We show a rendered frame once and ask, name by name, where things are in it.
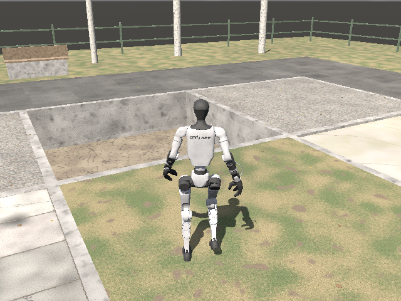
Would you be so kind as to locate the right robot forearm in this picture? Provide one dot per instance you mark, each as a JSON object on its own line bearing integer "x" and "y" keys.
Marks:
{"x": 233, "y": 169}

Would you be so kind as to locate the robot right hand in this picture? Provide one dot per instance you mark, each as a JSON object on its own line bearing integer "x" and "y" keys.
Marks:
{"x": 238, "y": 187}

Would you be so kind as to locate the robot left hand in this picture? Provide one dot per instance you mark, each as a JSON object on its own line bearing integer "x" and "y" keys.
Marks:
{"x": 165, "y": 173}

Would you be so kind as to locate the left robot forearm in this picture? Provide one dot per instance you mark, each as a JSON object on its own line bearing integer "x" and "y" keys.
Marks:
{"x": 169, "y": 163}

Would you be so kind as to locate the left robot shin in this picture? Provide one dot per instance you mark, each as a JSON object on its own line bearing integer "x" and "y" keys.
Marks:
{"x": 185, "y": 232}

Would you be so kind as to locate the robot left upper arm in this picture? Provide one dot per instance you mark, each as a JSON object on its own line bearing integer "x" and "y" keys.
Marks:
{"x": 181, "y": 132}

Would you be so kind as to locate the robot left foot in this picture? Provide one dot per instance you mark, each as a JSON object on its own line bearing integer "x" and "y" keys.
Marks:
{"x": 187, "y": 255}

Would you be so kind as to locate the robot right upper arm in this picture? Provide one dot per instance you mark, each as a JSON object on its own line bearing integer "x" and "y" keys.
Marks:
{"x": 224, "y": 144}

